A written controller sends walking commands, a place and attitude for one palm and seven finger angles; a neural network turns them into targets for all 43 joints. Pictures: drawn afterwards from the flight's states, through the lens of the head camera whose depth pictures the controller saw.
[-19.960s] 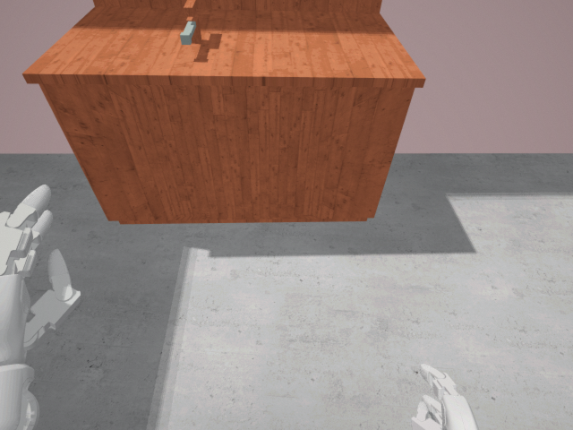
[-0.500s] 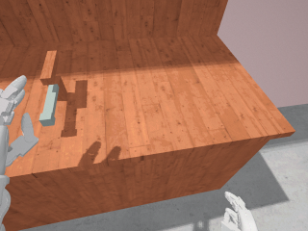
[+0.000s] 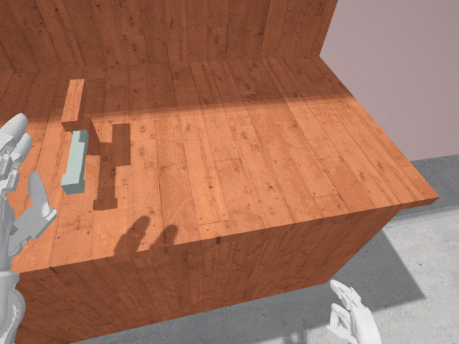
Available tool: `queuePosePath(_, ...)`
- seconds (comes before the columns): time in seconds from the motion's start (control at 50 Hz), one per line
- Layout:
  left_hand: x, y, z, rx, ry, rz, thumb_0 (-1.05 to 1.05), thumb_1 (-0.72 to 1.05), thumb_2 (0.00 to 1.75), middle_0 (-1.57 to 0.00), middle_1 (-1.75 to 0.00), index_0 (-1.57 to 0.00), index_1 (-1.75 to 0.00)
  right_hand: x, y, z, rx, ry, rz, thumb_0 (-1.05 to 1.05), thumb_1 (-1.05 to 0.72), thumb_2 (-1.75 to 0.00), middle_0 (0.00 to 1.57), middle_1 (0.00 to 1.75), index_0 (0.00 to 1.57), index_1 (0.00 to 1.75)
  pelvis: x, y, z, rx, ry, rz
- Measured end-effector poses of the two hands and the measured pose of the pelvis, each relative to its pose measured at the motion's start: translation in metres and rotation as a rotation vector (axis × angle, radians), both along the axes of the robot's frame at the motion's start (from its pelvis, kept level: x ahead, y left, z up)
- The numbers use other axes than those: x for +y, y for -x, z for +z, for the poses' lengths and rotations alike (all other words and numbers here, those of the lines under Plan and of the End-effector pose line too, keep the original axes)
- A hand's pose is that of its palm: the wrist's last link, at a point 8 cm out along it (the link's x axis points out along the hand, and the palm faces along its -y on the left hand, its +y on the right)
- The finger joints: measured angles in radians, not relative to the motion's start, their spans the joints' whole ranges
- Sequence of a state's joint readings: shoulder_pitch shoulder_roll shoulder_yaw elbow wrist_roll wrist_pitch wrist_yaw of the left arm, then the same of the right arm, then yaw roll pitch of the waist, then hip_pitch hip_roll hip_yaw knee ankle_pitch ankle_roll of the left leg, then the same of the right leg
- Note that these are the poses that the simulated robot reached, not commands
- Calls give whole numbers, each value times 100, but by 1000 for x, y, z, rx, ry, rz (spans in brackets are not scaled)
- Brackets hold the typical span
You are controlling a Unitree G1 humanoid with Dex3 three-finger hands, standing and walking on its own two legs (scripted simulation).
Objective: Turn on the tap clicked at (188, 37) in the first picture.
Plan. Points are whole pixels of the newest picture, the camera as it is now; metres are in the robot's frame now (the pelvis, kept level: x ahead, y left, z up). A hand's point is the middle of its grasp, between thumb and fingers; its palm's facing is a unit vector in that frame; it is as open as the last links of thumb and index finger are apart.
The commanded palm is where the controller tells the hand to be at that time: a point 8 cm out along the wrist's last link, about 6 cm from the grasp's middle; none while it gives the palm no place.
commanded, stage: come to a stop and stand still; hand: left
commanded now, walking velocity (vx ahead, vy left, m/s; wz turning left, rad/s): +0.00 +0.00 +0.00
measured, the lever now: (73, 183) +0.34 +0.32 +0.06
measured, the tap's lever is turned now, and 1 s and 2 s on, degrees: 0 0 0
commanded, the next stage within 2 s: look again from close up in 0.24 s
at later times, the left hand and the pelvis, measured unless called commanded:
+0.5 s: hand (51, 223) +0.21 +0.26 +0.16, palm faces +0.38 -0.85 -0.36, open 7.4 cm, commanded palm +0.16 +0.29 +0.18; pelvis +0.00 +0.01 +0.00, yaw +0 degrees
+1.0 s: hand (74, 234) +0.21 +0.23 +0.14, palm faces +0.28 -0.89 -0.35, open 7.4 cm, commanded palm +0.15 +0.28 +0.17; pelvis -0.03 -0.01 -0.01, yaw -1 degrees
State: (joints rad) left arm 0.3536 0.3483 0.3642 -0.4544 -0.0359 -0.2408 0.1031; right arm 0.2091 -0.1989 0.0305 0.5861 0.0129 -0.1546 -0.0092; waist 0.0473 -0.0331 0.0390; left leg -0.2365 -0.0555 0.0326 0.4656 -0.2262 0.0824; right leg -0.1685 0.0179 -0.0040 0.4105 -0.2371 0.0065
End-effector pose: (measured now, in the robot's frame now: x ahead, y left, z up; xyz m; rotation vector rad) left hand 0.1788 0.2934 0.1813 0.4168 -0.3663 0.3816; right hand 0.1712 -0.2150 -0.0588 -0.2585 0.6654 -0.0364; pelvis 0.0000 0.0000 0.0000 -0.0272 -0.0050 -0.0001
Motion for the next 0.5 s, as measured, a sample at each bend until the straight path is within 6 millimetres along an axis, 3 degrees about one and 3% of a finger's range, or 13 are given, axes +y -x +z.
queuePosePath(0.08, -10, -6, -6, 36, 6, -55, 2, 89, 90, -21, -30, -21, -30, 4, -9, 5, -33, -12, -14, 1, -90, -90, 20, 30, 21, 30, 3, -3, 0, 2, 1, -6)
queuePosePath(0.18, -2, -9, -17, 116, -8, -52, 2, 89, 90, -21, -30, -21, -30, 6, -12, 8, -42, -17, -33, 1, -90, -90, 20, 30, 21, 30, 4, -3, 1, 4, 2, -7)
queuePosePath(0.38, 2, 3, -5, 70, -13, -28, 2, 89, 90, -21, -30, -21, -30, 6, -4, 3, 6, 4, -20, 1, -90, -90, 20, 30, 21, 30, 6, -1, 1, -1, 3, 1)
queuePosePath(0.5, 3, 6, -10, 99, -2, -20, 2, 89, 90, -21, -30, -21, -30, 7, 2, 0, 9, -9, -37, 1, -90, -90, 20, 30, 21, 30, 8, 3, 2, -7, 3, 0)
